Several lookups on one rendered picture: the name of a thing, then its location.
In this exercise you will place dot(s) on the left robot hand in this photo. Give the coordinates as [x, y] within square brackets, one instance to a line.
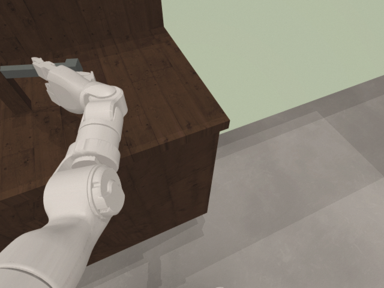
[64, 84]

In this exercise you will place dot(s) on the robot left upper arm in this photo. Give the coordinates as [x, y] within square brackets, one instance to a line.
[79, 204]

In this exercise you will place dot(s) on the tap lever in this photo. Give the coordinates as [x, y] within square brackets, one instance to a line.
[19, 71]

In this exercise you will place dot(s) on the counter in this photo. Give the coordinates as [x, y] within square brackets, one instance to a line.
[169, 136]

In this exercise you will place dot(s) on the left robot forearm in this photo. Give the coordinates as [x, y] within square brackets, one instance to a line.
[100, 129]

